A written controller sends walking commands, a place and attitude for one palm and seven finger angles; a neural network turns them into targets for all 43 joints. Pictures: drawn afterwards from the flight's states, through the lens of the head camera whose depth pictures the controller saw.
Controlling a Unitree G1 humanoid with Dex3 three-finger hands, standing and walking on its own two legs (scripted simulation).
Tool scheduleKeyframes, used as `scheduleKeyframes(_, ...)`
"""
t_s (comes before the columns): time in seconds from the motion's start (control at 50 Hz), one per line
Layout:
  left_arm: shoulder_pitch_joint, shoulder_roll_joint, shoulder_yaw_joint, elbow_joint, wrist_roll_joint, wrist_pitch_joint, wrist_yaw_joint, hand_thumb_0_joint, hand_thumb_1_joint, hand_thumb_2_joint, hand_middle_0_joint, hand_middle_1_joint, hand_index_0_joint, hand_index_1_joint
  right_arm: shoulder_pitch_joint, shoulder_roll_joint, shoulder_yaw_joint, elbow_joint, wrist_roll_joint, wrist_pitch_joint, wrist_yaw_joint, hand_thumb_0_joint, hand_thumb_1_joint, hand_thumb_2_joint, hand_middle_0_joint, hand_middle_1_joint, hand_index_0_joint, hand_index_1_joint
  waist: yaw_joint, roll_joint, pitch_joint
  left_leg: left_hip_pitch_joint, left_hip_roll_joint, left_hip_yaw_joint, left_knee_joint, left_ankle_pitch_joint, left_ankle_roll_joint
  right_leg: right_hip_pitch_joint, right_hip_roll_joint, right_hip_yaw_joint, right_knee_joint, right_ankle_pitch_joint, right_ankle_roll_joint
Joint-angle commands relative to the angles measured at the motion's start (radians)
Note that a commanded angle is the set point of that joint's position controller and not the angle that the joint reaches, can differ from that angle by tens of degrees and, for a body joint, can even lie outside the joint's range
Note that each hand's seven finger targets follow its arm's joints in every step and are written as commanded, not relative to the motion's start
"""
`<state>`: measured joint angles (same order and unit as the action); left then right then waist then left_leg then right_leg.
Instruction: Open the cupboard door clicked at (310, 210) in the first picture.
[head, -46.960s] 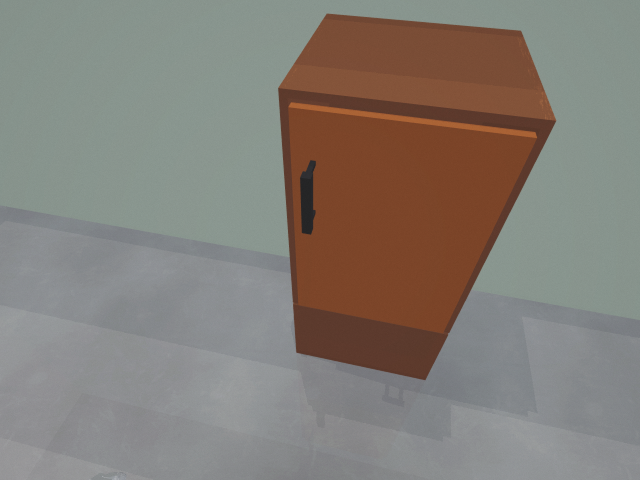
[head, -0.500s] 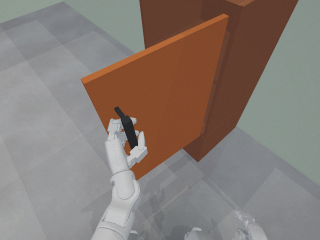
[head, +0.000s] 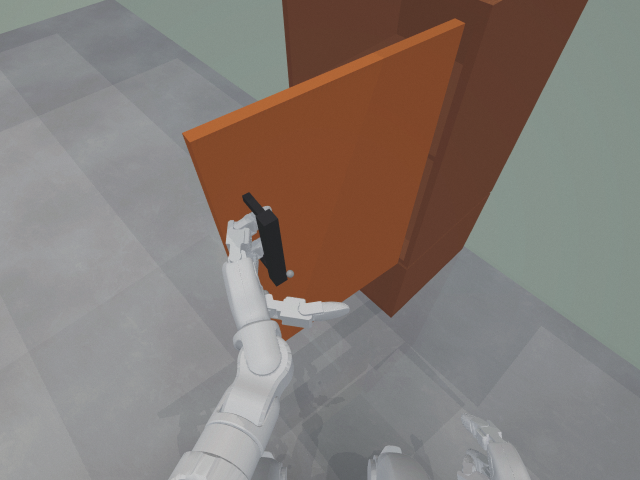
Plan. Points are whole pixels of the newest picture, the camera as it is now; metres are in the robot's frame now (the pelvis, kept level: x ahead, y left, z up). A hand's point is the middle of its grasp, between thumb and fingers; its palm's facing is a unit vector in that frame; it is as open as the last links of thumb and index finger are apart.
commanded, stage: open thumb and fingers to let go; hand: left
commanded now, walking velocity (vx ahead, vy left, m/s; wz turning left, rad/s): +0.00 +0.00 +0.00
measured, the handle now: (265, 241) +0.41 +0.09 +0.05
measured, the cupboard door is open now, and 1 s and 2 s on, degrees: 84 85 85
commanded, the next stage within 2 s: slide the hand sideways off the handle in 0.10 s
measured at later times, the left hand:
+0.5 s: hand (282, 296) +0.33 +0.06 +0.05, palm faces -0.15 -0.99 +0.03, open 16.4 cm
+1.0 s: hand (253, 330) +0.28 +0.09 +0.05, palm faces -0.11 -0.99 -0.02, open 16.3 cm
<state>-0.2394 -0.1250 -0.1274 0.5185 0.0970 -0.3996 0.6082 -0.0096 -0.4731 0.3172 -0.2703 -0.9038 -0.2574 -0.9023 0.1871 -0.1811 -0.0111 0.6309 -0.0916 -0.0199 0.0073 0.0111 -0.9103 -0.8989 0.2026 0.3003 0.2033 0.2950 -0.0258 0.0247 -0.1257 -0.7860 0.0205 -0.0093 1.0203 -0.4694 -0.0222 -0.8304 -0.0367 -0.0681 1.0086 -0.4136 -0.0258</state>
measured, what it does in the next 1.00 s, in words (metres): stands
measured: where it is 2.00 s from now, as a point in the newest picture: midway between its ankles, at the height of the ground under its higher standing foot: outside the picture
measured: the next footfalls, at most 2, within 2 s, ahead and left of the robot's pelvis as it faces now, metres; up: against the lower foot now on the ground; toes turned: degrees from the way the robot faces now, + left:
none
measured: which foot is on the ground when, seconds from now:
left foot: down 0.00-1.00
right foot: down 0.00-1.00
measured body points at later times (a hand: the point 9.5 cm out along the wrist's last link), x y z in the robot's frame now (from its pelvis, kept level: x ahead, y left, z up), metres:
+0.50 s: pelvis +0.00 +0.02 +0.00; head +0.06 +0.01 +0.45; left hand +0.33 +0.11 +0.05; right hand +0.14 -0.21 -0.11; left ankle +0.02 +0.13 -0.67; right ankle +0.05 -0.11 -0.67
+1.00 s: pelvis +0.01 +0.01 -0.01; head +0.08 +0.00 +0.44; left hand +0.28 +0.14 +0.05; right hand +0.20 -0.21 -0.10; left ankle +0.02 +0.13 -0.67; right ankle +0.05 -0.11 -0.67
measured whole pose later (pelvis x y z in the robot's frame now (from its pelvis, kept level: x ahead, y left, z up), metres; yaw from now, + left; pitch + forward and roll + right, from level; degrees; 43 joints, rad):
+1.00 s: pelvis +0.01 +0.01 -0.01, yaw +0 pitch +13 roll +0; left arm 0.15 0.08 -0.14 0.07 -0.06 -0.33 -0.02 -0.01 -0.50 0.30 -0.15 -0.31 -0.15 -0.30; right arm 0.22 -0.21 0.02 0.48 -0.01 -0.05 -0.01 0.01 -0.91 -0.90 0.20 0.30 0.20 0.30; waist 0.01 0.03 -0.11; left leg -0.78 0.01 -0.01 1.08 -0.52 -0.01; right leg -0.82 -0.05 -0.06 1.06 -0.46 -0.01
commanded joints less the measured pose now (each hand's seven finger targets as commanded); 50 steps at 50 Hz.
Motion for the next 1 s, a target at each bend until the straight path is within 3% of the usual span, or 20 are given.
scheduleKeyframes(0.0,-0.335,-0.032,-0.006,-0.191,0.03,-0.052,0.024,0.0,-0.5,0.3,-0.175,-0.45,-0.175,-0.45,-0.04,-0.098,-0.032,-0.124,-0.001,-0.035,-0.002,0.0,-0.9,-0.9,0.2,0.3,0.2,0.3,-0.022,-0.082,-0.292,0.083,-0.037,0.014,-0.143,0.111,0.023,0.218,0.024,0.029,-0.174,0.089,-0.005)
scheduleKeyframes(0.06,-0.324,-0.049,-0.014,-0.184,0.036,-0.04,0.035,0.0,-0.5,0.3,-0.15,-0.3,-0.15,-0.3,-0.036,-0.097,-0.03,-0.128,-0.003,-0.03,0.0,0.0,-0.9,-0.9,0.2,0.3,0.2,0.3,-0.015,-0.081,-0.308,0.087,-0.035,0.012,-0.146,0.139,0.02,0.223,0.029,0.019,-0.158,0.118,-0.009)
scheduleKeyframes(0.12,-0.316,-0.047,-0.003,-0.175,0.042,-0.029,0.046,0.0,-0.5,0.3,-0.15,-0.3,-0.15,-0.3,-0.034,-0.097,-0.03,-0.129,-0.004,-0.026,0.001,0.0,-0.9,-0.9,0.2,0.3,0.2,0.3,-0.008,-0.086,-0.314,0.094,-0.031,0.008,-0.153,0.154,0.016,0.223,0.034,0.011,-0.152,0.124,-0.013)
scheduleKeyframes(0.18,-0.307,-0.092,-0.039,-0.191,0.039,-0.021,0.047,0.0,-0.5,0.3,-0.15,-0.3,-0.15,-0.3,-0.032,-0.094,-0.033,-0.128,-0.004,-0.027,0.006,0.0,-0.9,-0.9,0.2,0.3,0.2,0.3,-0.014,-0.093,-0.314,0.106,-0.026,0.008,-0.149,0.172,0.015,0.217,0.036,0.002,-0.146,0.139,-0.013)
scheduleKeyframes(0.2,-0.274,-0.009,-0.255,-0.209,0.164,-0.047,-0.165,0.0,-0.5,0.3,-0.15,-0.3,-0.15,-0.3,0.035,-0.126,-0.036,-0.102,0.0,-0.02,0.006,0.0,-0.9,-0.9,0.2,0.3,0.2,0.3,-0.097,-0.124,-0.281,0.136,-0.021,0.004,-0.12,0.181,0.032,0.178,0.028,0.027,-0.135,0.21,-0.014)
scheduleKeyframes(0.22,-0.339,0.056,-0.188,-0.283,0.126,-0.088,-0.28,0.0,-0.5,0.3,-0.15,-0.3,-0.15,-0.3,0.056,-0.131,-0.046,-0.133,0.015,-0.019,0.002,0.0,-0.9,-0.9,0.2,0.3,0.2,0.3,-0.078,-0.087,-0.356,0.148,-0.028,0.003,-0.109,0.225,0.036,0.208,0.017,0.034,-0.115,0.269,-0.022)
scheduleKeyframes(0.24,-0.321,0.078,-0.192,-0.303,0.107,-0.111,-0.367,0.0,-0.5,0.3,-0.15,-0.3,-0.15,-0.3,0.045,-0.128,-0.044,-0.144,0.023,-0.022,-0.002,0.0,-0.9,-0.9,0.2,0.3,0.2,0.3,-0.062,-0.054,-0.375,0.163,-0.028,0.005,-0.109,0.225,0.036,0.22,0.015,0.039,-0.105,0.278,-0.021)
scheduleKeyframes(0.28,-0.305,0.074,-0.222,-0.32,0.025,-0.112,-0.531,0.0,-0.5,0.3,-0.15,-0.3,-0.15,-0.3,0.048,-0.136,-0.038,-0.171,0.053,-0.032,-0.008,0.0,-0.9,-0.9,0.2,0.3,0.2,0.3,-0.072,-0.052,-0.342,0.177,-0.03,-0.007,-0.121,0.199,0.039,0.214,0.02,0.036,-0.116,0.251,-0.019)
scheduleKeyframes(0.32,-0.28,0.04,-0.195,-0.332,-0.107,-0.073,-0.611,0.0,-0.5,0.3,-0.15,-0.3,-0.15,-0.3,0.023,-0.137,-0.024,-0.204,0.087,-0.042,-0.017,0.0,-0.9,-0.9,0.2,0.3,0.2,0.3,-0.059,-0.017,-0.28,0.193,-0.027,-0.019,-0.158,0.151,0.033,0.19,0.03,0.019,-0.14,0.167,-0.02)
scheduleKeyframes(0.36,-0.27,0.021,-0.149,-0.313,-0.187,-0.033,-0.608,0.0,-0.5,0.3,-0.15,-0.3,-0.15,-0.3,0.019,-0.143,-0.02,-0.203,0.1,-0.053,-0.021,0.0,-0.9,-0.9,0.2,0.3,0.2,0.3,-0.052,-0.051,-0.23,0.18,-0.025,-0.038,-0.182,0.092,0.026,0.158,0.035,-0.002,-0.149,0.09,-0.012)
scheduleKeyframes(0.4,-0.198,0.044,-0.097,-0.333,-0.2,-0.015,-0.57,0.0,-0.5,0.3,-0.15,-0.3,-0.15,-0.3,0.023,-0.148,-0.023,-0.216,0.099,-0.062,-0.017,0.0,-0.9,-0.9,0.2,0.3,0.2,0.3,-0.024,-0.09,-0.249,0.172,-0.027,-0.039,-0.189,0.113,0.023,0.183,0.035,-0.01,-0.141,0.097,-0.012)
scheduleKeyframes(0.42,-0.16,0.054,-0.087,-0.36,-0.19,-0.017,-0.552,0.0,-0.5,0.3,-0.15,-0.3,-0.15,-0.3,0.022,-0.149,-0.022,-0.229,0.095,-0.066,-0.01,0.0,-0.9,-0.9,0.2,0.3,0.2,0.3,-0.006,-0.078,-0.272,0.175,-0.03,-0.037,-0.187,0.15,0.021,0.197,0.035,-0.01,-0.127,0.121,-0.015)
scheduleKeyframes(0.52,-0.044,0.102,-0.089,-0.436,-0.094,-0.05,-0.499,0.0,-0.5,0.3,-0.15,-0.3,-0.15,-0.3,0.032,-0.146,-0.032,-0.251,0.078,-0.064,0.019,0.0,-0.9,-0.9,0.2,0.3,0.2,0.3,0.003,-0.086,-0.274,0.14,-0.027,-0.023,-0.147,0.196,0.022,0.191,0.029,0.005,-0.094,0.158,-0.017)
scheduleKeyframes(0.62,0.034,0.169,-0.043,-0.502,-0.086,-0.039,-0.514,0.0,-0.5,0.3,-0.15,-0.3,-0.15,-0.3,0.008,-0.142,-0.027,-0.279,0.079,-0.05,0.013,0.0,-0.9,-0.9,0.2,0.3,0.2,0.3,0.02,-0.064,-0.257,0.108,-0.032,-0.007,-0.141,0.151,0.026,0.216,0.028,0.024,-0.102,0.136,-0.019)
scheduleKeyframes(0.66,0.037,0.15,-0.053,-0.524,-0.101,-0.025,-0.524,0.0,-0.5,0.3,-0.15,-0.3,-0.15,-0.3,0.003,-0.136,-0.023,-0.282,0.081,-0.049,0.007,0.0,-0.9,-0.9,0.2,0.3,0.2,0.3,0.01,-0.051,-0.243,0.111,-0.033,-0.006,-0.139,0.145,0.026,0.209,0.028,0.023,-0.105,0.139,-0.015)
scheduleKeyframes(0.72,0.073,0.175,-0.035,-0.573,-0.124,-0.013,-0.542,0.0,-0.5,0.3,-0.15,-0.3,-0.15,-0.3,-0.005,-0.138,-0.02,-0.291,0.085,-0.052,-0.006,0.0,-0.9,-0.9,0.2,0.3,0.2,0.3,0.011,-0.074,-0.258,0.109,-0.035,-0.008,-0.13,0.148,0.029,0.228,0.029,0.028,-0.109,0.145,-0.012)
scheduleKeyframes(0.74,0.069,0.167,-0.045,-0.594,-0.127,-0.015,-0.549,0.0,-0.5,0.3,-0.15,-0.3,-0.15,-0.3,-0.005,-0.134,-0.019,-0.289,0.086,-0.056,-0.008,0.0,-0.9,-0.9,0.2,0.3,0.2,0.3,0.007,-0.047,-0.253,0.116,-0.035,-0.008,-0.127,0.156,0.028,0.22,0.028,0.027,-0.105,0.155,-0.012)
scheduleKeyframes(0.78,0.114,0.166,-0.05,-0.619,-0.137,-0.017,-0.564,0.0,-0.5,0.3,-0.15,-0.3,-0.15,-0.3,0.001,-0.135,-0.02,-0.291,0.087,-0.066,-0.01,0.0,-0.9,-0.9,0.2,0.3,0.2,0.3,0.004,-0.07,-0.262,0.118,-0.035,-0.01,-0.119,0.162,0.028,0.222,0.028,0.023,-0.102,0.166,-0.008)
scheduleKeyframes(0.9,0.26,0.211,-0.01,-0.663,-0.16,-0.001,-0.625,0.0,-0.5,0.3,-0.15,-0.3,-0.15,-0.3,0.009,-0.136,-0.021,-0.302,0.091,-0.081,-0.016,0.0,-0.9,-0.9,0.2,0.3,0.2,0.3,0.015,-0.076,-0.257,0.093,-0.043,-0.003,-0.102,0.187,0.03,0.25,0.026,0.032,-0.099,0.217,-0.004)
scheduleKeyframes(0.98,0.265,0.254,0.037,-0.686,-0.172,0.005,-0.651,0.0,-0.5,0.3,-0.15,-0.3,-0.15,-0.3,0.003,-0.139,-0.021,-0.303,0.092,-0.087,-0.027,0.0,-0.9,-0.9,0.2,0.3,0.2,0.3,0.014,-0.07,-0.238,0.067,-0.046,-0.004,-0.088,0.165,0.03,0.243,0.024,0.043,-0.098,0.191,-0.003)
